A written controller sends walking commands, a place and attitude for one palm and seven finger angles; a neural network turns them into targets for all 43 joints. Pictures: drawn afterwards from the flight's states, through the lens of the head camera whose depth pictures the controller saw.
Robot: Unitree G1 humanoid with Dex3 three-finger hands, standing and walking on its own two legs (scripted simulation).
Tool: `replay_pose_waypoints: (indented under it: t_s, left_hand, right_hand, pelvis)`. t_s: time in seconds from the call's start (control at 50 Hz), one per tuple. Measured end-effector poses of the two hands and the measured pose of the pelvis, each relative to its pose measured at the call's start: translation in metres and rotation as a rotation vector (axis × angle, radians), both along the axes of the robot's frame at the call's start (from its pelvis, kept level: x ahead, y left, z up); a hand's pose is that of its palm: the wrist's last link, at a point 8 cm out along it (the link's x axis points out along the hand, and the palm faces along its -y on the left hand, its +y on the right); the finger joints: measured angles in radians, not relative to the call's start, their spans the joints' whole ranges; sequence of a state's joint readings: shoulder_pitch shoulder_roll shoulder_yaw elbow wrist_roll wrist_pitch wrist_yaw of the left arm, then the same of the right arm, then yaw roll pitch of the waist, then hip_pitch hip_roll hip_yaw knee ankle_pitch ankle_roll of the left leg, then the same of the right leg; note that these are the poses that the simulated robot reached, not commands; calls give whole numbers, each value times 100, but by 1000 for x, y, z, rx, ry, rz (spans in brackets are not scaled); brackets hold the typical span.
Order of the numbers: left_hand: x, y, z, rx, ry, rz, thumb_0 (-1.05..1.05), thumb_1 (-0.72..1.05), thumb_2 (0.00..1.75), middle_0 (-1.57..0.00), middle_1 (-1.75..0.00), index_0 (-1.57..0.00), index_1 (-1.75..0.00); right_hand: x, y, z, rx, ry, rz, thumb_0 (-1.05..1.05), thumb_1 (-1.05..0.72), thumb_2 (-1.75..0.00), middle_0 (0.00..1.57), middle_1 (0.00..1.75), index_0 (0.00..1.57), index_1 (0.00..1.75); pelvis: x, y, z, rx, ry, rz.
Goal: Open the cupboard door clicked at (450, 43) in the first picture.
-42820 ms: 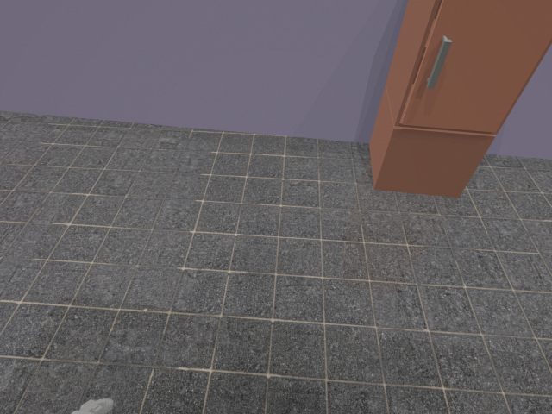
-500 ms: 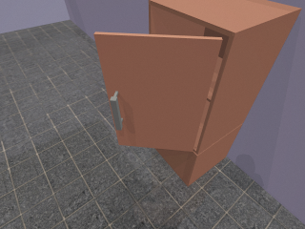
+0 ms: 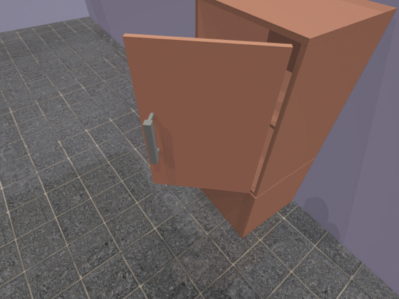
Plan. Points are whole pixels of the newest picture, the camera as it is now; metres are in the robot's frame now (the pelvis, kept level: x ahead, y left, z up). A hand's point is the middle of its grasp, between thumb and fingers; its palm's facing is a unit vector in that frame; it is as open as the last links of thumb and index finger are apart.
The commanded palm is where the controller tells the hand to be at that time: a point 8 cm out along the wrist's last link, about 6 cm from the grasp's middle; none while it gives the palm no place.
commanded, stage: raise the hand with hooked fingers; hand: left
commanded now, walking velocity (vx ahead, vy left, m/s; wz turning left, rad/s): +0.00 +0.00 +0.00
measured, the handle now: (153, 139) +0.58 +0.19 -0.06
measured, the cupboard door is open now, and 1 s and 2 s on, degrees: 48 48 48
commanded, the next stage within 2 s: none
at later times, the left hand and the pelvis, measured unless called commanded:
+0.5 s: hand (100, 291) +0.15 +0.21 -0.06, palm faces +0.09 -0.99 -0.07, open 9.5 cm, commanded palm +0.14 +0.26 -0.06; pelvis -0.01 -0.02 -0.11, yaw +4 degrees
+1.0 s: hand (96, 261) +0.21 +0.25 -0.08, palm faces -0.07 -1.00 -0.06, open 12.5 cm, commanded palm +0.19 +0.30 -0.06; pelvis -0.01 +0.01 -0.11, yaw +3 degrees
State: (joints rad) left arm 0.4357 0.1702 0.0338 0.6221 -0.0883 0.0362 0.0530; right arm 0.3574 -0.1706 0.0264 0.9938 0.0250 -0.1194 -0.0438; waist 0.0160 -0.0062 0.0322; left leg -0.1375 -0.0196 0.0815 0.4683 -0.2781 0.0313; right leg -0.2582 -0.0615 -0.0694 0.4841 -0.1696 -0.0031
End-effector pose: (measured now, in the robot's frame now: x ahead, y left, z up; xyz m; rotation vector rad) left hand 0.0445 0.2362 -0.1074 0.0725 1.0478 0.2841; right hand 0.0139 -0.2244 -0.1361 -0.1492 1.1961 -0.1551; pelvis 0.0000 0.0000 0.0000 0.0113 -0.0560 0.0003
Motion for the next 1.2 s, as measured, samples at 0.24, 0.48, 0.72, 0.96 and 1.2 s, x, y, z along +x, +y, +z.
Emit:
replay_pose_waypoints:
  t_s: [0.24,0.48,0.72,0.96,1.2]
  left_hand:
    - [134,-11,91,-35,-1052,-243,0,74,82,-21,-41,-21,-42]
    - [75,25,39,21,-1008,-228,1,45,71,-24,-59,-24,-59]
    - [147,34,43,-130,-871,-389,0,17,59,-25,-77,-26,-77]
    - [143,65,39,-44,-929,-339,0,-11,47,-27,-95,-27,-95]
    - [163,95,64,-8,-1005,-320,-1,-38,35,-29,-112,-30,-113]
  right_hand:
    - [149,-40,46,-102,-682,172,2,-91,-90,20,30,20,29]
    - [215,-24,7,-131,-722,317,1,-90,-90,20,30,20,29]
    - [157,13,-50,15,-497,162,2,-90,-90,21,30,21,30]
    - [153,-15,-36,-120,-475,208,2,-90,-90,21,30,20,30]
    - [172,0,-14,-116,-535,241,2,-90,-90,20,30,20,30]
  pelvis:
    - [-19,-14,-48,11,176,33]
    - [-13,-20,-107,-54,292,72]
    - [-10,-5,-105,-59,352,51]
    - [-9,6,-107,-71,366,64]
    - [-6,10,-99,-85,354,67]
